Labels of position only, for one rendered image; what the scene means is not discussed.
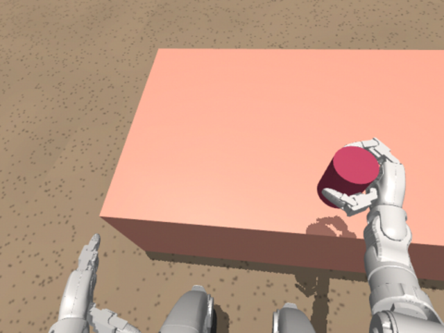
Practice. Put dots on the can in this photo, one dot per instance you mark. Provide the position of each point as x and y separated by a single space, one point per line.
351 171

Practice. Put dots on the left robot arm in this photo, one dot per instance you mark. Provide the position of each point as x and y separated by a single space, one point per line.
70 325

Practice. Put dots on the left robot hand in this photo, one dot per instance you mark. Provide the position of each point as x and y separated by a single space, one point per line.
77 299

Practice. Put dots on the right robot hand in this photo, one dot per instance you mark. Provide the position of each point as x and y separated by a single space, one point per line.
387 189

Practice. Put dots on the right robot arm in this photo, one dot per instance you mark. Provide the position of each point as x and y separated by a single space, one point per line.
397 303

